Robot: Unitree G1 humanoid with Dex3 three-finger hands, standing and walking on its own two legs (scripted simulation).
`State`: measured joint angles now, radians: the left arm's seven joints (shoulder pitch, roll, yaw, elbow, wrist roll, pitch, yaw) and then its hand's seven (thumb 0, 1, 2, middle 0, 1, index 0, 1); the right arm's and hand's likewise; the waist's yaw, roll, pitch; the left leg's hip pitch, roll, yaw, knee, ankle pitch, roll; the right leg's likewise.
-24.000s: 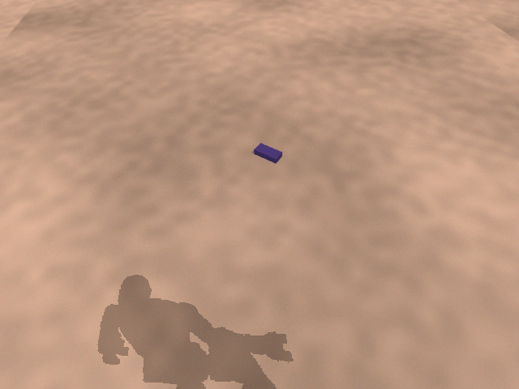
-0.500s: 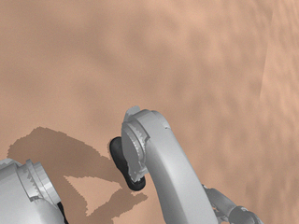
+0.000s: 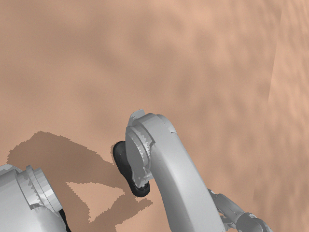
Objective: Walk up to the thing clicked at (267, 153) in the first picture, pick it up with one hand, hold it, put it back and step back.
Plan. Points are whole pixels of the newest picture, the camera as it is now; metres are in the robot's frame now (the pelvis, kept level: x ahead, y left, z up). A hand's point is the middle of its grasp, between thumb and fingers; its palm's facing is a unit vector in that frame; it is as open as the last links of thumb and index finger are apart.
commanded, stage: close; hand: left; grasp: from above
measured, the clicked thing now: out of the picture +0.47 +0.32 -0.30
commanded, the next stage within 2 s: settle in 0.30 s
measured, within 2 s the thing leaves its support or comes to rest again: leaves its support in 0.74 s
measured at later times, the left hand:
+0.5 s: hand out of the picture +0.46 +0.31 -0.27, palm faces -0.44 -0.12 -0.89, open 9.6 cm
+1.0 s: hand out of the picture +0.46 +0.34 -0.20, palm faces -0.42 -0.09 -0.90, open 9.5 cm
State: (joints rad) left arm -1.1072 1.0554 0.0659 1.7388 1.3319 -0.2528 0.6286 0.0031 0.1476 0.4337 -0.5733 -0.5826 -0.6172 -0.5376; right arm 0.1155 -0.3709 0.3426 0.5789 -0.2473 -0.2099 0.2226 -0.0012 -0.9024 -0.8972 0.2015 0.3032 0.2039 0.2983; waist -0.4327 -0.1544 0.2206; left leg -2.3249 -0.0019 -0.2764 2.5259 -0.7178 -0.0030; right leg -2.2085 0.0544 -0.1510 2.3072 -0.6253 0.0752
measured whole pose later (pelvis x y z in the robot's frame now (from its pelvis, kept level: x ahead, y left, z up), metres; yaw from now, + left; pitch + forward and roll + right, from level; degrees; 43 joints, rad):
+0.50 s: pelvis +0.00 +0.00 +0.00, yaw +0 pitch +28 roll -16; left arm -1.10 1.06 0.08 1.71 1.33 -0.25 0.61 0.01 0.17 0.33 -0.70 -0.45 -0.71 -0.41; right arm 0.13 -0.38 0.34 0.56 -0.24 -0.19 0.21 0.00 -0.91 -0.90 0.20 0.30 0.20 0.30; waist -0.43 -0.15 0.23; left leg -2.33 0.00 -0.27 2.52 -0.71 0.00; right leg -2.21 0.05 -0.15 2.30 -0.62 0.07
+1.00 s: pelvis +0.01 +0.00 +0.01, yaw +2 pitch +33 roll -15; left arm -0.97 0.86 0.03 1.37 1.26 -0.18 0.38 0.01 0.13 0.25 -0.80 -0.34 -0.80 -0.31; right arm 0.17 -0.36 0.18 0.62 -0.17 -0.13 0.23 0.00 -0.91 -0.90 0.20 0.30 0.20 0.30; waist -0.30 -0.04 0.04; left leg -2.35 -0.02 -0.22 2.47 -0.71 0.00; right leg -2.23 0.01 -0.12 2.29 -0.66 0.04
